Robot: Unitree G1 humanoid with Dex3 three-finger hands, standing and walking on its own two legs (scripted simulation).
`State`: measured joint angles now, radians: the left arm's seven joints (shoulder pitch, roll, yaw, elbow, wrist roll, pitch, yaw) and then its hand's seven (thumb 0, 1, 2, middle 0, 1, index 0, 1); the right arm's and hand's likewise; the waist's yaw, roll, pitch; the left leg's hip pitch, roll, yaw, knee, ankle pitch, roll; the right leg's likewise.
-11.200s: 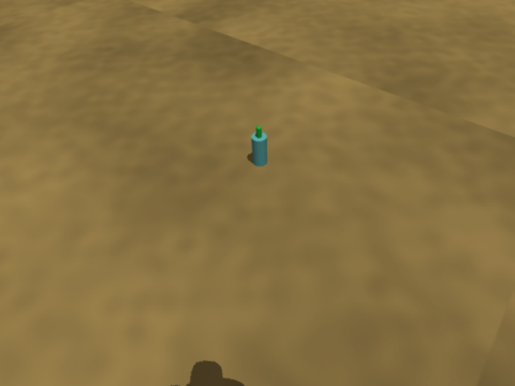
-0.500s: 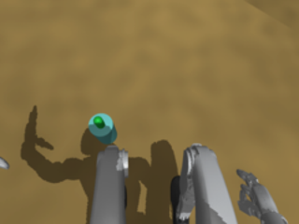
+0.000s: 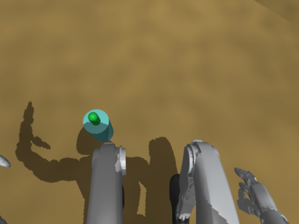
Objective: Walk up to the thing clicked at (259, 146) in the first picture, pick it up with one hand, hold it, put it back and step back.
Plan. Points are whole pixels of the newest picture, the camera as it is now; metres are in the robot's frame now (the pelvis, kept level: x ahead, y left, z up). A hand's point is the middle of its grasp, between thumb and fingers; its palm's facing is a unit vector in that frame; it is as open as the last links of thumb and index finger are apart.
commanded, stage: approach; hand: left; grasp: from the side
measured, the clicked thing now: (98, 125) +0.41 +0.20 -0.27
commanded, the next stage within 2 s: close in in 0.32 s
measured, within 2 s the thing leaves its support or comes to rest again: neither
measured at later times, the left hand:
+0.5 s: hand (72, 137) +0.36 +0.27 -0.24, palm faces -0.05 -1.00 +0.07, open 17.3 cm
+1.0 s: hand (93, 135) +0.37 +0.21 -0.27, palm faces -0.01 -1.00 +0.04, open 17.6 cm
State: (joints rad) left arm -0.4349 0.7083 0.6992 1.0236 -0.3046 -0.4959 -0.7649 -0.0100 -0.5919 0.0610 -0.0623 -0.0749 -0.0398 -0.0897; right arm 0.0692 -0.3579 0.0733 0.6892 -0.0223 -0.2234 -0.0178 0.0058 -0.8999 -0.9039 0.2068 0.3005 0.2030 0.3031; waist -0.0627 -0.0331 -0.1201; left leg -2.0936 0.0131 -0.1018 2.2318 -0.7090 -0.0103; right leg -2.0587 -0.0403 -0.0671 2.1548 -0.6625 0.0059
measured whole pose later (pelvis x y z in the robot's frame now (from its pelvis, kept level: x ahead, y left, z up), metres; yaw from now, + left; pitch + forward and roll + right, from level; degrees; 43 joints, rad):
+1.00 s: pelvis -0.02 +0.02 -0.11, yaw -8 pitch +13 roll -16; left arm -0.49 0.64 0.40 1.33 -0.16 -1.10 -0.25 -0.01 -0.60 0.02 -0.06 -0.09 -0.07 -0.07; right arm -0.16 -0.38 0.40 0.63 -0.30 -0.09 0.15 0.00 -0.91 -0.90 0.21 0.30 0.21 0.30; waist -0.20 -0.22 0.22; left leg -2.21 -0.01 -0.31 2.65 -0.70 0.00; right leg -2.08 0.01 -0.22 2.41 -0.58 0.05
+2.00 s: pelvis -0.02 +0.02 -0.11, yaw -11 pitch +12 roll -19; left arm -0.50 0.72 0.31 1.34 -0.11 -1.18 -0.01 0.00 -0.20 0.63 -0.57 -0.76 -0.61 -0.76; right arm -0.21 -0.37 0.47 0.60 -0.34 -0.05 0.19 0.00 -0.90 -0.90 0.21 0.30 0.20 0.30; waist -0.21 -0.26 0.28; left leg -2.20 -0.01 -0.37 2.67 -0.72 -0.01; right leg -2.05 0.03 -0.26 2.38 -0.58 0.06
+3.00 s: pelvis -0.01 +0.01 -0.06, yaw -3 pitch +28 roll -10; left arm -0.31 0.41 0.21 0.66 -0.13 -0.64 -0.12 -0.02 -0.54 1.02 -0.63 -0.97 -0.66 -0.98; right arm -0.01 -0.31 0.10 0.65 -0.09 0.01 0.11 0.00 -0.92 -0.90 0.21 0.30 0.20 0.30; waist -0.10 -0.04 -0.03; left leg -2.22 0.00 -0.16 2.43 -0.70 0.00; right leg -2.15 -0.03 -0.11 2.30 -0.64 0.03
